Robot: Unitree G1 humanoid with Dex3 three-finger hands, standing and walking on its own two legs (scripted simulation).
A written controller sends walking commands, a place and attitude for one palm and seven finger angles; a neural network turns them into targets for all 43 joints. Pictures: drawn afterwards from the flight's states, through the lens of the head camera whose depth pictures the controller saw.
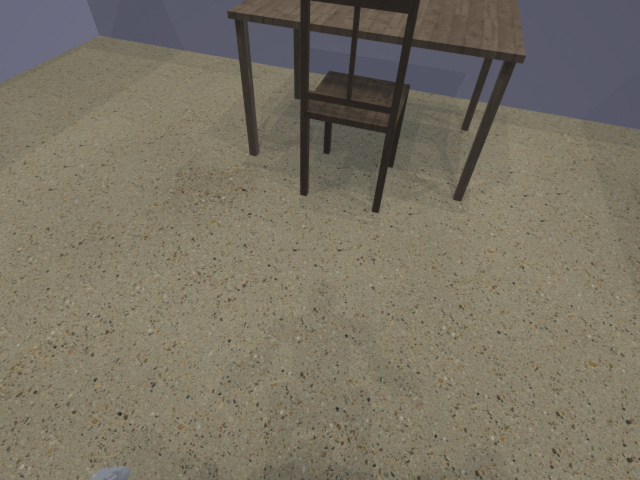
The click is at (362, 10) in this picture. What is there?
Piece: chair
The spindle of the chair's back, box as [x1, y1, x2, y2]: [346, 7, 360, 99]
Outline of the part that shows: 360,7 355,7 354,9 346,97 347,99 350,99 351,97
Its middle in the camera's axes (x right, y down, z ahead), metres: +0.11 -0.66 +1.40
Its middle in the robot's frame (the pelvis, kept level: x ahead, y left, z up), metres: +1.49 -0.04 -0.07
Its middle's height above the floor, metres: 0.70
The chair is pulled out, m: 0.00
